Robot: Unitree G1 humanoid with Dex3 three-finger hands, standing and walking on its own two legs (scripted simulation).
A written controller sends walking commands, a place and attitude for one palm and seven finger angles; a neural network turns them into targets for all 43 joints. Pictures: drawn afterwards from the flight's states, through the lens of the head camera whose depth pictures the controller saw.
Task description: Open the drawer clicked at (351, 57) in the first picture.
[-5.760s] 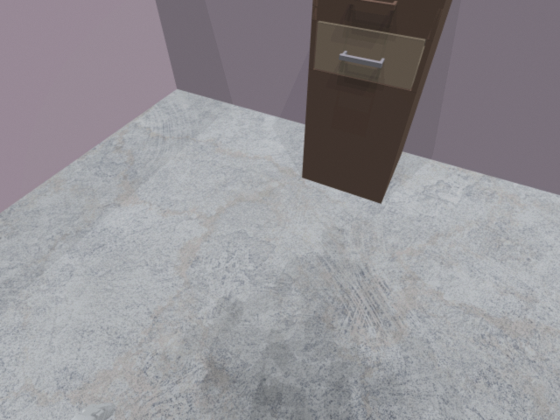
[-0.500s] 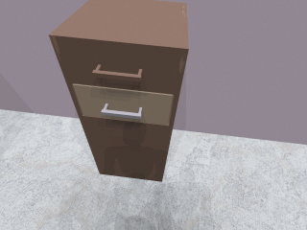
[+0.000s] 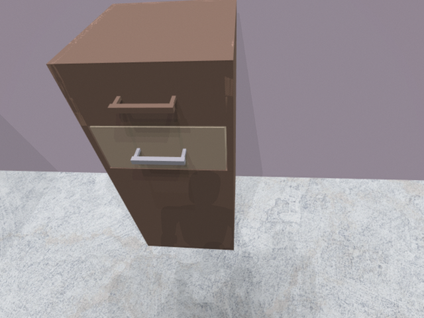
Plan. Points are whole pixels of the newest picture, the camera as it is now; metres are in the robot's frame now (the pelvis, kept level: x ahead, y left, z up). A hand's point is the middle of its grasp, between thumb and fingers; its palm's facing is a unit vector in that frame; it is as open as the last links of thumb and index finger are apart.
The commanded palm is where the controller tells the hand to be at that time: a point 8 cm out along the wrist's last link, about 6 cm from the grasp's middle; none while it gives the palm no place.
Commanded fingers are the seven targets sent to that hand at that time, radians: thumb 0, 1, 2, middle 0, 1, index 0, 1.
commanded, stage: look again from close up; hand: left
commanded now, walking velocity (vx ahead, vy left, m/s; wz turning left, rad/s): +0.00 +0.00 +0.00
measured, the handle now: (159, 156) +0.56 +0.19 -0.06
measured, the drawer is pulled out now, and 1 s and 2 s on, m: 0.00 0.00 0.00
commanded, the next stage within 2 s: shuffle to correct the standing spot in 0.18 s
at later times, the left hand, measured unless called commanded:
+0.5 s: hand out of the picture -0.02 +0.18 -0.18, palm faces +0.05 -0.98 -0.17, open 7.3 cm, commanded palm none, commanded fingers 0.00 0.90 0.90 -0.20 -0.30 -0.20 -0.30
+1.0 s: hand out of the picture +0.04 +0.19 -0.17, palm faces +0.05 -0.98 -0.19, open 7.3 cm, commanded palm none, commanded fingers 0.00 0.90 0.90 -0.20 -0.30 -0.20 -0.30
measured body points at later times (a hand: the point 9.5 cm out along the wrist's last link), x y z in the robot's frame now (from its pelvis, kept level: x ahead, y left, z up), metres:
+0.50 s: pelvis +0.00 +0.01 +0.00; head +0.00 +0.01 +0.45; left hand -0.03 +0.23 -0.16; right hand -0.06 -0.20 -0.16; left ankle -0.05 +0.15 -0.73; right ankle +0.00 -0.08 -0.73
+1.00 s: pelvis +0.05 +0.02 +0.00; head +0.07 +0.02 +0.45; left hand +0.04 +0.24 -0.16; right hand +0.09 -0.21 -0.16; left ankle +0.03 +0.14 -0.73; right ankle +0.00 -0.08 -0.73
